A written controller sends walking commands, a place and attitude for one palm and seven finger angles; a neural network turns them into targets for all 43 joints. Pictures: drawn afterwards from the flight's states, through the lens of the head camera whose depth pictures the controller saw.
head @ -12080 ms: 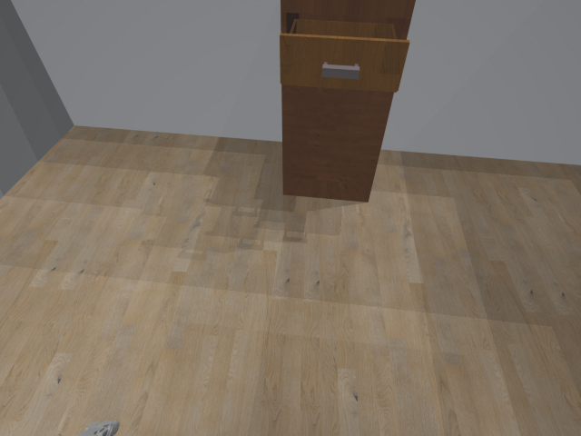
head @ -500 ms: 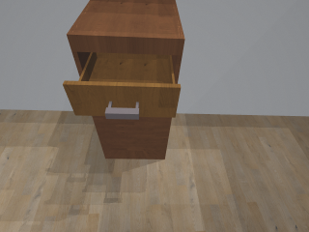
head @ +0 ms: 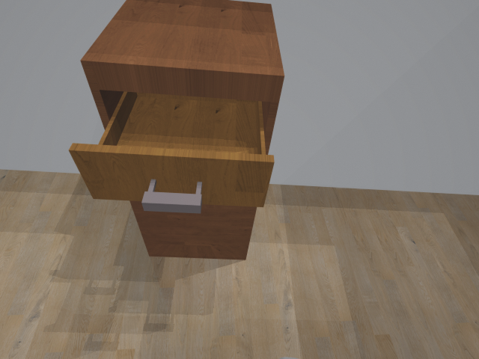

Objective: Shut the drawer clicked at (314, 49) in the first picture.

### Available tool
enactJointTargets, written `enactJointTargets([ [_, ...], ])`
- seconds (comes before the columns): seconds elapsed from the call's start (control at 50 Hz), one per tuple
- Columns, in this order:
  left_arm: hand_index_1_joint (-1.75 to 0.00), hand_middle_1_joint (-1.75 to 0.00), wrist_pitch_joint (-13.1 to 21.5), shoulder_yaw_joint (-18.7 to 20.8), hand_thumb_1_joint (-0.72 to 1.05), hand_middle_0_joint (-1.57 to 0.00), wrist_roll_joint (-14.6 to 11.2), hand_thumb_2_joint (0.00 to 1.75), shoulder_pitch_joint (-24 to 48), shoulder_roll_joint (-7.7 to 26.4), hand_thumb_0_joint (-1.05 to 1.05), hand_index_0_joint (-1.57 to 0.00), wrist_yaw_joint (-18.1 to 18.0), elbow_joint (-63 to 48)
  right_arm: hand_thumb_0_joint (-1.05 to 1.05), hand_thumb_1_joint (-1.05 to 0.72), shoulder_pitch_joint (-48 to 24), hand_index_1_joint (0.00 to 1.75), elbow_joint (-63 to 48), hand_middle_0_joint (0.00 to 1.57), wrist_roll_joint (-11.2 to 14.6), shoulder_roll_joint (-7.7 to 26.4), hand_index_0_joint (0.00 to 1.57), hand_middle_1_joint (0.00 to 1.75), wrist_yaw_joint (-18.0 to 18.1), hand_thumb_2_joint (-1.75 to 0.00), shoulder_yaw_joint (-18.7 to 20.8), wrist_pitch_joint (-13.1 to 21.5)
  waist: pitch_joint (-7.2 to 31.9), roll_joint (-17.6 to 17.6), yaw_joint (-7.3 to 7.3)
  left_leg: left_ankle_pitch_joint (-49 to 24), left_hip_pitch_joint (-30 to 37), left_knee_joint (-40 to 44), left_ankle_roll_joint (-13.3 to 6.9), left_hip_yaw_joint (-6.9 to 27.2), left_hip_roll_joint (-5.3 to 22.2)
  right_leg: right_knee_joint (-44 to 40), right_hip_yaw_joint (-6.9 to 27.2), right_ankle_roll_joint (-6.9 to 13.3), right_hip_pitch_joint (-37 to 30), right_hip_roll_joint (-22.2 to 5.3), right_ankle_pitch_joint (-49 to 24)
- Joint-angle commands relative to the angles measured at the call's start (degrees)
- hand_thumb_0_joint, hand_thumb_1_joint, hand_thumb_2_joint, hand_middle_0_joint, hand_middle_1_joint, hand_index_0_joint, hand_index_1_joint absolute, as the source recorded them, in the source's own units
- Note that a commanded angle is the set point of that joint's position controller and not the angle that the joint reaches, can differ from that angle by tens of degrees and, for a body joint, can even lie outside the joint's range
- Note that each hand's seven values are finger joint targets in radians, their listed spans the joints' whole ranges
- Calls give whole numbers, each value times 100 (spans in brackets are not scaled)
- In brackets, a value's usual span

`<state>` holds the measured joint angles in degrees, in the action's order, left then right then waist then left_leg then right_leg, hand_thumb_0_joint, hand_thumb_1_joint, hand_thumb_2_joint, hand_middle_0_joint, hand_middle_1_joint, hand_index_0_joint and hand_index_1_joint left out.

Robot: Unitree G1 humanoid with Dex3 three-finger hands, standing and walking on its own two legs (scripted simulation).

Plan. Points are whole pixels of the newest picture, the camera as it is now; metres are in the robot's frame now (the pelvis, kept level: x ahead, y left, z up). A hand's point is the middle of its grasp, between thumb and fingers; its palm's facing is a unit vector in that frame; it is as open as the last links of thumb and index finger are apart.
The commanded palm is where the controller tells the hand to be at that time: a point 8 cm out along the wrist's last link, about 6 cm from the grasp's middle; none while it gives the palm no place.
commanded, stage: shuffle to correct the standing spot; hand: left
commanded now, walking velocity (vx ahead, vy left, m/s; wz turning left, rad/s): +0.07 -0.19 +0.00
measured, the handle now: (174, 193) +0.42 +0.16 +0.00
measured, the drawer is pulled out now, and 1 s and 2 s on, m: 0.20 0.20 0.20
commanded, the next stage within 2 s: come to a stop and stand still in 0.06 s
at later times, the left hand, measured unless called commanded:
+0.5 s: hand out of the picture +0.13 +0.10 -0.18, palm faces +0.08 -0.98 -0.19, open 7.2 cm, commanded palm none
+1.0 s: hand out of the picture -0.04 +0.20 -0.18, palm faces +0.05 -0.98 -0.20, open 7.4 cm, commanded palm none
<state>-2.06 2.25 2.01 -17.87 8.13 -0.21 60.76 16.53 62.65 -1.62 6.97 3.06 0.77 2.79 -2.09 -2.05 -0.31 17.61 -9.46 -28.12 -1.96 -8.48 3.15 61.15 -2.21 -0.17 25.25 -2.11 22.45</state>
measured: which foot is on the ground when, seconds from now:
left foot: down 0.00-0.22, up 0.24-0.62, down 0.64-1.00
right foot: up 0.00-0.20, down 0.22-0.64, up 0.66-1.00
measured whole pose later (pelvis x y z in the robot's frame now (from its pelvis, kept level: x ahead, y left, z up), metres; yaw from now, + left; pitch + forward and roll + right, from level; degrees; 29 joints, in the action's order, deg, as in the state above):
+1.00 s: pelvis -0.02 +0.02 +0.00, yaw +0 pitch +0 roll -1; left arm -4.1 2.3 0.9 -17.7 11.3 -2.2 60.9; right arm 12.4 59.4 -0.5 8.4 2.9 1.4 -0.6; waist -1.7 -1.8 0.3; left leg 7.4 -12.2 -18.9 -8.6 -8.9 -4.5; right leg 47.3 1.1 -2.5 14.0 -1.9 25.4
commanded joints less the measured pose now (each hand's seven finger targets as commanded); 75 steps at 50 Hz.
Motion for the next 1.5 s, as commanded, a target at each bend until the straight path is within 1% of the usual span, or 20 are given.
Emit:
enactJointTargets([
  [0.0, -30, -30, 9, 91, 90, -20, -38, 90, -64, 104, 0, -20, 99, -467, 0, -90, 539, 30, -65, 20, -13, 1020, 20, 30, 45, -90, 262, -4, -326, 925, -43, -2608, -57, 1273, -616, 849, 1453, -664, 12, -172, 427, -344, -605],
  [0.14, -30, -30, 63, 177, 90, -20, -73, 90, 283, 345, 0, -20, 176, -651, 0, -90, 422, 30, -18, 20, -47, 1270, 20, 30, 11, -90, 471, -170, -224, 1021, -64, -1777, -354, 643, -332, 788, 1405, -2936, -444, -116, -911, -136, -1038],
  [0.18, -30, -30, 209, 251, 90, -20, -43, 90, -662, 774, 0, -20, 81, -328, 0, -90, 515, 30, -25, 20, 13, 1018, 20, 30, -69, -90, 414, -216, 442, -133, 341, -541, -943, -798, 108, 238, 627, -3765, -37, 10, -2543, -483, -2047],
  [0.2, -30, -30, 293, 327, 90, -20, -37, 90, -845, 1338, 0, -20, -40, -276, 0, -90, 746, 30, -146, 20, 49, 466, 20, 30, -128, -90, 276, -247, 891, -1771, 310, 1567, -1723, -2095, 350, -97, -97, -4128, 1435, 489, -3098, -1815, -3157],
  [0.24, -30, -30, 311, 157, 90, -20, -115, 90, -256, 1098, 0, -20, -133, -358, 0, -90, 562, 30, -113, 20, 92, 314, 20, 30, -103, -90, 221, -375, 520, -539, 104, 1695, -1114, -2583, 255, 680, 127, -4257, 954, 809, -1881, -1872, -3453],
  [0.28, -30, -30, 347, 136, 90, -20, -91, 90, 302, 1009, 0, -20, -193, -502, 0, -90, 597, 30, -44, 20, 130, 476, 20, 30, -118, -90, 250, -461, 371, -1206, -30, 1386, -1154, -2833, 336, 744, 167, -4036, 892, 812, -1596, -1748, -4412],
  [0.4, -30, -30, 222, 306, 90, -20, -51, 90, 263, 1219, 0, -20, -361, -617, 0, -90, 80, 30, -276, 20, 79, 613, 20, 30, -179, -90, 317, -611, 364, -524, 216, 1085, -1524, -2864, 480, 738, -113, -3870, 851, 1212, -1849, -2069, -5027],
  [0.58, -30, -30, 34, 308, 90, -20, -21, 90, 973, 1280, 0, -20, -266, -999, 0, -90, 392, 30, -533, 20, 99, 627, 20, 30, -255, -90, 353, -523, 438, -646, -218, -200, 257, -281, 342, 403, -248, -3734, 576, 599, -363, -1488, -1260],
  [0.62, -30, -30, -93, 194, 90, -20, -95, 90, 762, 623, 0, -20, -216, -1143, 0, -90, 253, 30, -703, 20, 25, 1352, 20, 30, -237, -90, 470, -430, 13, 2072, -235, -116, -73, 1362, -144, 2438, 1310, -1838, -301, -95, 664, -143, 812],
  [0.64, -30, -30, -150, 193, 90, -20, -82, 90, 943, 644, 0, -20, -238, -1166, 0, -90, -226, 30, -927, 20, -23, 1538, 20, 30, -220, -90, 451, -488, -345, 2070, -227, 37, -1484, 1820, -610, 2752, 1700, -939, 193, -94, 100, 24, 1024],
  [0.68, -30, -30, -213, 271, 90, -20, -35, 90, 613, 776, 0, -20, -194, -919, 0, -90, -931, 30, -1065, 20, -33, 1220, 20, 30, -157, -90, 341, -448, -460, 1421, 130, 614, -1956, 2012, -485, 2092, 1157, -10, 571, -44, -277, -39, 217],
  [0.84, -30, -30, -22, 130, 90, -20, -80, 90, 13, 653, 0, -20, -215, -522, 0, -90, -5, 30, -639, 20, 93, 872, 20, 30, -17, -90, 215, -232, 611, 613, -56, -2862, 1154, 1275, -400, 1694, 1005, -607, 500, -280, 246, -60, 16],
  [0.96, -30, -30, -131, 5, 90, -20, -94, 90, -181, 545, 0, -20, -243, -244, 0, -90, 47, 30, -379, 20, 105, 929, 20, 30, 10, -90, 196, -290, 361, 577, -73, -1515, 864, 1796, -400, 1939, 1151, -1778, 369, -206, -571, -133, 464],
  [1.14, -30, -30, -132, 44, 90, -20, -115, 90, -1601, 455, 0, -20, -300, 327, 0, -90, -166, 30, -105, 20, 71, 918, 20, 30, -92, -90, 275, -445, -148, 691, 341, 279, -527, 2716, 884, 1200, 415, -4010, -312, 123, -2241, 132, -52],
  [1.18, -30, -30, -42, 72, 90, -20, -83, 90, -1618, 582, 0, -20, -338, 374, 0, -90, -1, 30, 0, 20, 157, 660, 20, 30, -107, -90, 263, -491, -170, -149, 247, -8, -486, 1477, 1213, 557, -241, -4931, 422, 428, -2078, -464, -96],
  [1.24, -30, -30, 80, 78, 90, -20, -94, 90, 586, 824, 0, -20, -366, -293, 0, -90, 496, 30, 160, 20, 91, 511, 20, 30, -192, -90, 339, -591, -586, -1166, -388, 170, 375, -1747, 336, 1052, -128, -5751, 1397, 1104, 869, -1719, 1408],
  [1.3, -30, -30, 210, -29, 90, -20, -89, 90, 925, 549, 0, -20, -319, -397, 0, -90, 767, 30, 212, 20, 127, 414, 20, 30, -246, -90, 294, -567, -794, -679, -549, 169, -299, -2358, 290, 846, -138, -5272, 634, 858, 574, -1131, 144],
  [1.36, -30, -30, 238, -20, 90, -20, -88, 90, 9, 602, 0, -20, -265, -70, 0, -90, 480, 30, 169, 20, 128, 146, 20, 30, -172, -90, 150, -419, -878, -176, -112, 86, -434, -169, 318, 621, 1, -4448, 683, 712, -461, -1018, -659],
  [1.42, -30, -30, 174, -59, 90, -20, -181, 90, -599, 271, 0, -20, -243, 105, 0, -90, 569, 30, 281, 20, 116, 440, 20, 30, -63, -90, 73, -211, -491, 1106, 235, -1853, -450, 862, 77, 1429, 589, -3580, 339, 150, -1194, -259, -957],
  [1.48, -30, -30, 73, -78, 90, -20, -177, 90, -360, 275, 0, -20, -256, 200, 0, -90, 477, 30, 339, 20, 107, 496, 20, 30, -18, -90, 42, -176, -389, 1191, 225, -1358, -835, 1493, -97, 1888, 740, -3260, 81, -35, -1662, -188, -750],
])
